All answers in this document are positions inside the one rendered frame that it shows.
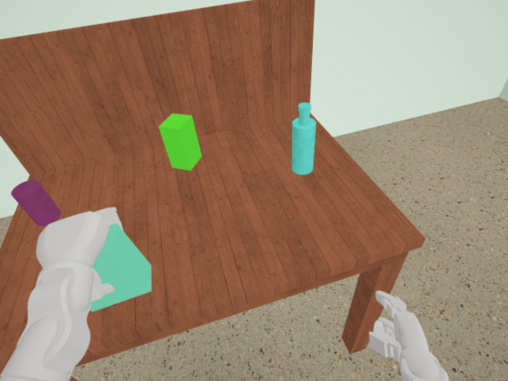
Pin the robot right forearm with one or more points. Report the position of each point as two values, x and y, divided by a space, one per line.
418 364

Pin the table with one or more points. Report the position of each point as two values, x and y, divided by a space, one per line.
81 108

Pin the robot right hand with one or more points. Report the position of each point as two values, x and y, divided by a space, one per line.
390 339

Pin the robot left hand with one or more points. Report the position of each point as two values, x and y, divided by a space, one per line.
79 238

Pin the sponge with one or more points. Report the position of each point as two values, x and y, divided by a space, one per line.
122 265

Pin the robot left forearm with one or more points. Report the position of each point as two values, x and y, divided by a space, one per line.
56 336

